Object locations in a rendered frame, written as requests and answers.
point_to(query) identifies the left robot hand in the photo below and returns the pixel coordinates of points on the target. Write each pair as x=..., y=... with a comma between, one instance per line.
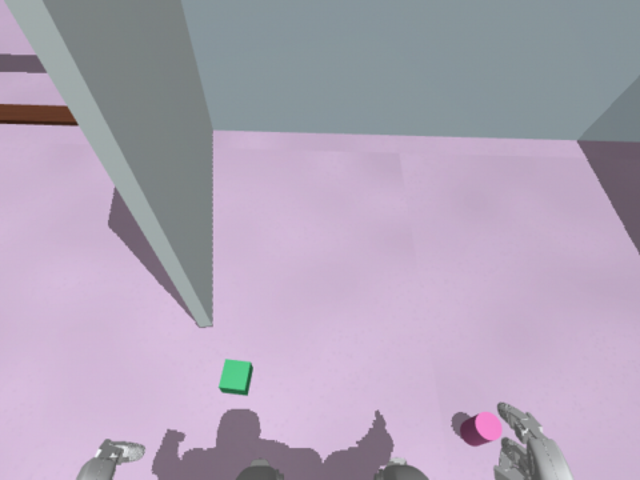
x=110, y=454

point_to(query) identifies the right robot hand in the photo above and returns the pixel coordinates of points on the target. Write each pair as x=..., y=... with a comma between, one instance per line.
x=542, y=460

